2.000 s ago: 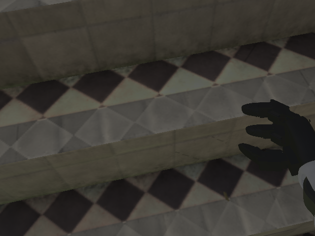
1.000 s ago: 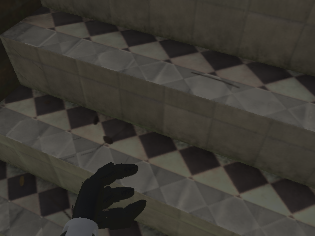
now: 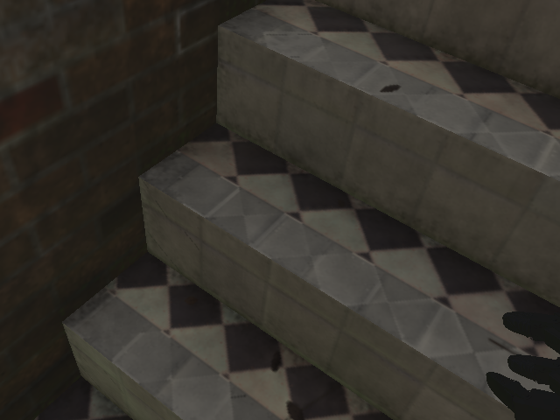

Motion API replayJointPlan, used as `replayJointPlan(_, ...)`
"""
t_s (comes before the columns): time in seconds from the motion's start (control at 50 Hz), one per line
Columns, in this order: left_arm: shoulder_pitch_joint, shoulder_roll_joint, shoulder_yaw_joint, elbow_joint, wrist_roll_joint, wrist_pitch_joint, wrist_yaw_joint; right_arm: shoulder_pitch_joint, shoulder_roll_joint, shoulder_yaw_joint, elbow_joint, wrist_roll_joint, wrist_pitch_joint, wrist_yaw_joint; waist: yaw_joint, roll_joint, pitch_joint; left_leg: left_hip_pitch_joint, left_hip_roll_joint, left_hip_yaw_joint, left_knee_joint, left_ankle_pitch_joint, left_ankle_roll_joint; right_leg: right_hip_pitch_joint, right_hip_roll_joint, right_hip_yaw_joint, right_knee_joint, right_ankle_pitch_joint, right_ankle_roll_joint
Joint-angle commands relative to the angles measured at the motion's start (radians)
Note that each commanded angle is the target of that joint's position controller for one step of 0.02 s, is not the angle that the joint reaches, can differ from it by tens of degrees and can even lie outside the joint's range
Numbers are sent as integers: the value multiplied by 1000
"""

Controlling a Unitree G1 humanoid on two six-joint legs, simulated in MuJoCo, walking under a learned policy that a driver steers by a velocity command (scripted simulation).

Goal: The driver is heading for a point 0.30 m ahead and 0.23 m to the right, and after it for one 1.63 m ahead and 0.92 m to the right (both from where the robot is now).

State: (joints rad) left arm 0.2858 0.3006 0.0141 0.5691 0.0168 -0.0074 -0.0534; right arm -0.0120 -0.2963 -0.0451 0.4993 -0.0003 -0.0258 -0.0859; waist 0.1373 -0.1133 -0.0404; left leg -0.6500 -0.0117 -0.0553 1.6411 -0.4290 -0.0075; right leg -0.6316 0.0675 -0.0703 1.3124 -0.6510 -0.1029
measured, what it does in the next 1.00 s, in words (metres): climbs, turning right: left foot 0.16 m lower, then left foot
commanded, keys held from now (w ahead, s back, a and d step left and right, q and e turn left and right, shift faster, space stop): w+e+shift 0.32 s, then e+shift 0.68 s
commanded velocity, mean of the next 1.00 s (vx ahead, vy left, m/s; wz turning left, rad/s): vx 0.51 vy -0.10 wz -0.96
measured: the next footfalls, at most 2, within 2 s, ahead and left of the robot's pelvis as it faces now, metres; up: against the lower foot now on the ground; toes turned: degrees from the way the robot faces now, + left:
left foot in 0.14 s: -0.04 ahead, +0.17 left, -0.16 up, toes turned -1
left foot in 0.54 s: +0.23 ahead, +0.17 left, +0.00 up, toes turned -31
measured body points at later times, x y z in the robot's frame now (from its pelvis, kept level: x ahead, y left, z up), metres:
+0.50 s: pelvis +0.10 +0.06 +0.06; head +0.10 +0.10 +0.51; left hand +0.33 +0.20 -0.05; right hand +0.18 -0.21 +0.05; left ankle +0.21 +0.15 -0.57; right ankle +0.00 -0.04 -0.60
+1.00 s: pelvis +0.14 +0.06 +0.09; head +0.14 +0.04 +0.54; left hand +0.44 -0.02 +0.03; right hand -0.03 -0.20 -0.01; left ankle +0.20 +0.19 -0.62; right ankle +0.09 -0.04 -0.63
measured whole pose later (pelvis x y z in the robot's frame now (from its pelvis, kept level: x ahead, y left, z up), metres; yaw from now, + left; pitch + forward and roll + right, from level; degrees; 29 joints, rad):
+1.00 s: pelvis +0.14 +0.06 +0.09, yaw -55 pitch +3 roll +3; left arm 0.05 0.20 0.00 0.55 -0.06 0.04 -0.02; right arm 0.23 -0.28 -0.05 0.66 -0.02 0.06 -0.07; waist -0.05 -0.05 -0.03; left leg -0.20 0.16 0.38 0.64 -0.42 -0.05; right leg -0.50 -0.08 -0.07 0.74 -0.24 0.00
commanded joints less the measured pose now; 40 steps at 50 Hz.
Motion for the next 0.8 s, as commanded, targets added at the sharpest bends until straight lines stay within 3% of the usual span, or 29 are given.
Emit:
replayJointPlan(0.02, -373, -62, -47, -223, -20, -67, 30, 485, -39, 16, 150, -77, 26, 44, -252, 179, -54, 288, 27, 174, -520, 150, 31, -142, -109, 312, -312, 680, -50)
replayJointPlan(0.04, -330, -62, -54, -222, -2, -64, 21, 433, -33, 27, 164, -95, 18, 56, -214, 187, -102, 424, 8, 252, -873, 319, 93, -64, -18, 163, -204, 775, -3)
replayJointPlan(0.06, -310, -42, -56, -235, 19, -55, 18, 435, -52, 16, 175, -73, 11, 63, -223, 193, -130, 519, 19, 264, -1161, 636, 125, 16, 8, 133, -44, 751, 10)
replayJointPlan(0.08, -291, -92, -74, -253, 30, -41, 5, 428, 1, 30, 220, -27, -1, 66, -197, 342, -64, 589, 119, 160, -1388, 811, 184, -72, 8, 147, 242, 185, -30)
replayJointPlan(0.1, -373, -66, -87, -299, 48, -50, -28, 281, -12, 40, 221, -59, -34, 79, -137, 397, 38, 354, 112, 237, -1558, 1321, 157, 167, 60, 26, 301, 83, 0)
replayJointPlan(0.12, -287, 49, -53, -322, 4, -40, -50, 33, -25, 57, 164, -59, -53, 78, 53, 352, 163, 275, 111, 238, -1693, 1371, 144, 221, 57, 106, 127, 45, -15)
replayJointPlan(0.14, -274, 99, -35, -333, -5, -28, -67, -26, -81, 47, 148, -67, -61, 75, 114, 291, 115, 384, 143, 204, -1618, 1729, 124, 215, 93, 83, 42, -19, -2)
replayJointPlan(0.16, -313, 45, -62, -362, 15, -27, -66, -22, -177, 25, 153, -76, -47, 58, 120, 238, 22, 549, 188, 179, -1452, 2197, 60, 174, 87, 53, -39, -18, -3)
replayJointPlan(0.18, -221, 20, -93, -319, 27, -49, -40, 80, -293, -37, 156, -44, -52, 39, 35, 364, -158, 790, 222, 82, -969, 2523, 100, 101, 25, 123, -440, -73, -8)
replayJointPlan(0.2, -112, 39, -59, -213, 34, -62, -33, 146, -263, -51, 126, 7, -26, 11, 40, 136, -365, 679, 195, 42, -793, 2053, 105, 325, 36, 254, -493, 285, -43)
replayJointPlan(0.22, -202, 86, -19, -165, 69, -66, -41, 155, -174, -39, 77, 14, 6, 13, -24, -283, -421, 373, 31, 74, -672, 1067, 67, 540, 58, 397, -501, 502, -101)
replayJointPlan(0.24, -368, 73, -13, -199, 42, -59, -36, 205, -123, -35, 63, 26, -4, 34, -137, -413, -362, 104, -25, 33, -499, 286, -1, 686, -18, 490, -551, 925, -194)
replayJointPlan(0.26, -309, 63, -9, -194, 28, -53, -8, 163, -172, -36, 37, 1, -24, 61, -98, -379, -362, 75, -77, 94, -183, 77, -32, 626, -88, 565, -480, 1229, -218)
replayJointPlan(0.3, -185, -19, -28, -146, -10, -72, 35, 70, -125, 2, -46, -37, -60, 100, -58, -129, -196, -295, -92, 63, 201, -256, -65, 624, -178, 621, -376, 1429, -212)
replayJointPlan(0.32, -77, -7, -14, -105, -20, -82, 62, 0, -92, 27, -93, -50, -79, 101, -8, -86, -144, -476, -79, -4, 354, -393, -58, 653, -196, 691, -350, 1379, -195)
replayJointPlan(0.36, 76, 57, 26, -7, -17, -95, 120, -11, -9, 84, -188, -69, -102, 145, -33, 71, -101, -685, -17, -159, 445, -400, -36, 704, -224, 823, -413, 1032, -134)
replayJointPlan(0.4, -107, 103, 31, -72, -9, -89, 141, 133, 10, 115, -218, -65, -96, 156, -188, 117, -91, -521, 38, -195, 157, -341, -35, 430, -201, 795, -605, 683, -97)
replayJointPlan(0.44, -377, 163, 34, -96, 1, -52, 134, 387, -31, 106, -139, -70, -51, 120, -413, 164, -92, 338, -27, 140, -330, -122, -36, -257, -39, 474, -695, 690, -47)
replayJointPlan(0.48, -522, 146, 24, -125, 27, -82, 93, 714, -80, 42, -14, -90, -5, 51, -552, 134, -213, 794, 18, 73, -513, 217, 86, -400, -52, 438, -375, 1252, -11)
replayJointPlan(0.5, -564, 57, -2, -125, 23, -78, 76, 874, -61, 25, 78, -68, 3, 43, -612, 208, -182, 838, 56, 21, -925, 399, 141, -354, 31, 317, -92, 893, 23)
replayJointPlan(0.52, -562, -96, -36, -159, 10, -77, 46, 788, -45, 34, 118, -95, -6, 39, -495, 339, -46, 674, 142, -228, -1170, 455, 213, -354, 182, 245, 383, 393, 83)
replayJointPlan(0.54, -501, -134, -48, -196, 1, -92, 25, 568, -36, 39, 108, -123, -11, 48, -322, 323, 94, 516, 192, -214, -1102, 781, 197, -398, 135, 209, 708, 328, 108)
replayJointPlan(0.56, -289, -126, -39, -139, -10, -101, 4, 423, 32, 64, 79, -123, 7, 46, -141, 246, 72, 503, 272, -176, -1060, 1105, 212, -469, 105, 267, 962, 273, 133)
replayJointPlan(0.58, -81, -77, -37, -116, -17, -80, 6, 315, -17, 49, 34, -80, 25, 29, -31, 262, -10, 423, 382, -365, -1200, 752, 295, -472, 47, 260, 992, 268, 180)
replayJointPlan(0.62, -144, 2, -19, -127, -63, -7, 28, 164, 16, 39, 22, -48, 15, 14, -36, 157, 107, 130, 363, -393, -1339, -176, 272, -466, -115, 250, 847, 406, 224)
replayJointPlan(0.66, -215, 2, -13, -143, -59, 38, 65, 163, -47, 19, 46, -69, 17, 5, -68, 91, 162, 87, 343, -264, -1365, -157, 244, -449, -103, 189, 859, 488, 230)
replayJointPlan(0.7, -287, -51, -19, -144, -61, 29, 82, 226, -21, 20, 77, -81, 11, -12, -122, 60, 128, 176, 345, -154, -1315, -84, 226, -496, -106, 195, 798, 620, 199)
replayJointPlan(0.78, -334, -87, -26, -118, -70, 5, 73, 315, -60, -5, 112, -87, 24, -1, -174, 113, 40, 412, 319, -2, -1264, 2, 199, -519, -144, 122, 460, 678, 180)
replayJointPlan(0.8, -357, -104, -35, -133, -71, 8, 63, 295, -79, -13, 103, -66, 35, -7, -171, 141, 28, 396, 318, 55, -1287, 11, 186, -424, -170, 93, 295, 649, 185)
Velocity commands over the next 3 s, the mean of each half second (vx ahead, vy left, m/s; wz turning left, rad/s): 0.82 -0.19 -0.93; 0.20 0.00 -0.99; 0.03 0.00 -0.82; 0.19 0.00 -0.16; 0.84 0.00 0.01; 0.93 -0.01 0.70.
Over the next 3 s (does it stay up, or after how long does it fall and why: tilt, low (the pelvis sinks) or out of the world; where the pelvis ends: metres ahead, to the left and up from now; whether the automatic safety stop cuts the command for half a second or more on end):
stays up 0.11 -0.26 0.18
